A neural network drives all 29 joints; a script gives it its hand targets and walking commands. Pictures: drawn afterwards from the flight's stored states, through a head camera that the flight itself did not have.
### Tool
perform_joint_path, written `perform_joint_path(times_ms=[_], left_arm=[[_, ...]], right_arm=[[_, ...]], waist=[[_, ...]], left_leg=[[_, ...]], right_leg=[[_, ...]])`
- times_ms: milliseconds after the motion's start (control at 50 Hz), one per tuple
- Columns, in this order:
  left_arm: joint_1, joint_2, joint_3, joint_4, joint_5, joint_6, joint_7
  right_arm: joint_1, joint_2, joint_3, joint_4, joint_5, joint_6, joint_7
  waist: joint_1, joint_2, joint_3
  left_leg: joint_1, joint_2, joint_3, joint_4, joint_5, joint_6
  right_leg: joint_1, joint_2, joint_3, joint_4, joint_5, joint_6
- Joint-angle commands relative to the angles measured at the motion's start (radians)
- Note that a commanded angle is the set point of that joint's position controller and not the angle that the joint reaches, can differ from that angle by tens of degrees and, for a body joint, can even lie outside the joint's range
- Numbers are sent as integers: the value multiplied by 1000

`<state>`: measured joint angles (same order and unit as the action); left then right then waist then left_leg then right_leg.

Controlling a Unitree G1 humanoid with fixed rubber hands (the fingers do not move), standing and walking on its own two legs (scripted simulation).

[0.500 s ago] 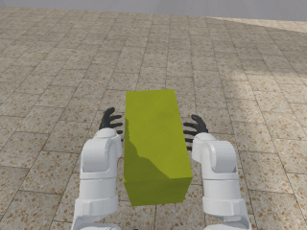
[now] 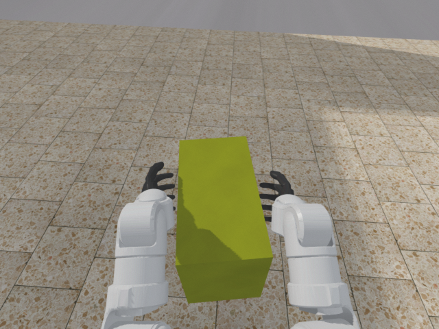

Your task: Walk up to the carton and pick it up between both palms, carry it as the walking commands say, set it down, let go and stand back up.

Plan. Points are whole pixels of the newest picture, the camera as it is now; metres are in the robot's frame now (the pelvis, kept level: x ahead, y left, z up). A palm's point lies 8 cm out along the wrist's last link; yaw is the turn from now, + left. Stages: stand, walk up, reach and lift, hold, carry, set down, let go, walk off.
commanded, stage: carry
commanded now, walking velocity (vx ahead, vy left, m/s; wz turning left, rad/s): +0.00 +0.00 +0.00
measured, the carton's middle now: (218, 215) +0.35 +0.01 -0.01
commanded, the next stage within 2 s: hold in 1.44 s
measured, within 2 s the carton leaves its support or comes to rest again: neither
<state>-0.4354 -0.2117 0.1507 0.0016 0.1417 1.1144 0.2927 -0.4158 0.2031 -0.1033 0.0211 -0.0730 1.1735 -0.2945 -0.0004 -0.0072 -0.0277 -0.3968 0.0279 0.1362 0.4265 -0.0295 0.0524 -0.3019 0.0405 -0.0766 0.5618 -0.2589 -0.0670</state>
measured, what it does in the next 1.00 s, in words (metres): stands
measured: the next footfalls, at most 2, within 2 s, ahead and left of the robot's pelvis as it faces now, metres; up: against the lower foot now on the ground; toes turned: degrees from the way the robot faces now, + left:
none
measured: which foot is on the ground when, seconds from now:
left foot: down 0.00-1.00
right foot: down 0.00-1.00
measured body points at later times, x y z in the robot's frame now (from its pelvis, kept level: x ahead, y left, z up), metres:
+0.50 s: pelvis +0.01 -0.01 +0.00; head +0.01 -0.01 +0.45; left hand +0.34 +0.12 +0.07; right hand +0.34 -0.12 +0.07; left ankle +0.13 +0.10 -0.73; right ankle +0.03 -0.08 -0.73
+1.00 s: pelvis +0.01 -0.01 +0.00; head +0.02 -0.01 +0.45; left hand +0.34 +0.12 +0.04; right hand +0.34 -0.12 +0.04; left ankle +0.13 +0.10 -0.73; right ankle +0.03 -0.08 -0.73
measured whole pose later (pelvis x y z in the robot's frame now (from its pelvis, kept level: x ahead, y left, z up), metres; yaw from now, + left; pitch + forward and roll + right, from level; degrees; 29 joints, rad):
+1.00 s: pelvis +0.01 -0.01 +0.00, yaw +0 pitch +1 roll +0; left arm -0.37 -0.19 0.18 0.23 0.14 0.80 0.20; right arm -0.40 0.20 -0.12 0.26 -0.17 0.86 -0.21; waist 0.00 -0.01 -0.02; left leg -0.40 0.03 0.14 0.43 -0.05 0.04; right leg -0.30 0.04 -0.08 0.56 -0.28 -0.07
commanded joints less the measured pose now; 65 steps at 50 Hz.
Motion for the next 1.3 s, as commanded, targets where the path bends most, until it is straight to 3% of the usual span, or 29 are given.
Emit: perform_joint_path(times_ms=[0,40,60,120,140,200,260,300,400,460,540,560,600,620,660,680,740,780,800,820,840,900,920,980,1060,1100,1160,1220,1280], left_arm=[[-240,-1101,-414,76,-290,-26,-237],[-262,-1112,-451,3,-312,-35,-237],[-282,-1134,-482,-84,-346,-31,-234],[-231,-1091,-434,-2,-317,-27,-230],[-241,-1113,-475,-59,-332,-22,-233],[-241,-1091,-452,-46,-321,-28,-231],[-233,-1057,-417,51,-283,-38,-240],[-253,-1078,-440,-26,-311,-53,-243],[-227,-1013,-381,164,-238,-104,-264],[-266,-1037,-408,74,-275,-141,-271],[-260,-1007,-401,178,-221,-182,-291],[-290,-1024,-436,95,-252,-190,-287],[-275,-994,-413,192,-216,-214,-300],[-275,-1021,-431,127,-245,-217,-297],[-251,-984,-407,272,-180,-239,-315],[-289,-1000,-429,202,-207,-253,-316],[-297,-1006,-445,196,-206,-283,-326],[-275,-988,-423,298,-167,-301,-339],[-300,-1001,-450,244,-186,-316,-345],[-337,-1026,-478,134,-232,-318,-338],[-290,-986,-441,297,-163,-320,-348],[-322,-1036,-501,134,-231,-320,-340],[-255,-1000,-452,321,-156,-317,-351],[-314,-989,-477,224,-181,-338,-356],[-304,-994,-480,280,-169,-349,-368],[-323,-997,-482,289,-169,-360,-372],[-336,-1003,-502,233,-184,-369,-372],[-304,-1002,-490,309,-162,-372,-379],[-312,-1002,-501,271,-171,-383,-380]], right_arm=[[-593,975,385,-257,293,-132,213],[-550,1004,407,-261,298,-131,214],[-569,1033,444,-349,337,-127,208],[-509,998,404,-265,300,-119,201],[-480,1035,428,-277,306,-111,204],[-494,1016,422,-281,306,-115,204],[-459,985,372,-162,255,-124,212],[-499,1016,414,-249,292,-139,212],[-463,943,338,-57,210,-194,232],[-558,966,396,-193,263,-236,236],[-515,941,371,-61,203,-273,259],[-516,967,393,-112,226,-277,257],[-497,935,366,-17,183,-302,268],[-528,959,403,-107,224,-307,265],[-475,930,365,66,155,-329,286],[-508,951,385,4,178,-343,286],[-530,959,412,-19,187,-374,297],[-522,930,387,61,145,-396,307],[-506,956,408,41,157,-407,311],[-564,982,449,-83,209,-409,302],[-496,947,398,100,138,-410,316],[-550,994,468,-92,218,-414,308],[-500,956,420,91,149,-411,322],[-494,978,439,67,166,-423,328],[-502,965,439,84,149,-439,332],[-495,968,429,111,138,-448,337],[-522,993,468,58,172,-456,337],[-522,973,457,88,152,-466,342],[-500,988,469,90,157,-470,344]], waist=[[7,35,-411],[6,38,-408],[4,26,-417],[4,7,-431],[6,26,-434],[4,17,-449],[4,15,-431],[3,-2,-441],[1,25,-429],[2,-7,-430],[-1,22,-443],[-1,24,-442],[-3,30,-430],[-2,17,-433],[-1,38,-437],[-2,34,-431],[-3,29,-446],[-2,38,-444],[-5,47,-442],[-4,18,-437],[-4,43,-443],[-5,37,-448],[-4,67,-448],[-5,49,-425],[-4,35,-428],[-6,64,-434],[-5,29,-443],[-3,45,-440],[-5,46,-450]], left_leg=[[225,149,-219,-71,-255,3],[231,142,-201,-43,-191,1],[235,130,-188,-27,-169,0],[246,121,-177,-6,-118,7],[254,130,-184,-10,-96,6],[268,128,-180,-5,-73,11],[267,124,-172,-3,-86,9],[264,130,-175,-4,-83,11],[268,128,-176,-14,-125,10],[255,127,-168,-1,-116,9],[265,123,-168,-8,-124,9],[273,129,-175,-18,-122,11],[270,138,-181,-26,-144,11],[263,134,-186,-30,-162,13],[259,125,-172,-18,-159,9],[255,123,-166,-11,-136,9],[259,122,-164,-7,-115,11],[263,120,-160,-1,-109,12],[268,122,-158,-6,-107,12],[248,121,-159,-6,-123,9],[262,120,-155,-3,-112,9],[261,127,-170,-23,-123,16],[276,126,-168,-23,-129,15],[264,130,-168,-23,-123,12],[232,115,-155,-2,-123,10],[257,118,-157,-15,-98,9],[254,124,-161,-16,-102,10],[251,123,-155,-10,-88,11],[258,124,-152,-12,-62,10]], right_leg=[[-13,-138,178,-199,-94,4],[-10,-152,192,-205,-34,4],[5,-153,184,-201,-14,1],[30,-169,187,-186,101,-2],[28,-172,183,-174,128,1],[47,-175,182,-169,166,0],[29,-176,183,-175,153,4],[44,-174,181,-172,153,0],[15,-161,186,-181,72,-6],[26,-166,187,-185,105,-2],[28,-161,185,-181,78,-9],[24,-157,175,-172,63,-8],[6,-148,172,-174,23,-7],[6,-146,177,-180,1,-11],[13,-153,189,-193,-2,-15],[14,-155,188,-195,27,-13],[30,-156,181,-183,55,-16],[29,-159,188,-182,76,-13],[20,-157,188,-185,71,-12],[27,-159,181,-185,58,-11],[28,-157,181,-180,64,-13],[20,-148,175,-178,16,-20],[13,-145,169,-174,10,-20],[8,-150,177,-182,19,-16],[21,-162,197,-201,23,-20],[22,-153,178,-181,43,-22],[40,-151,172,-179,54,-20],[37,-157,178,-180,66,-19],[48,-158,175,-170,103,-23]])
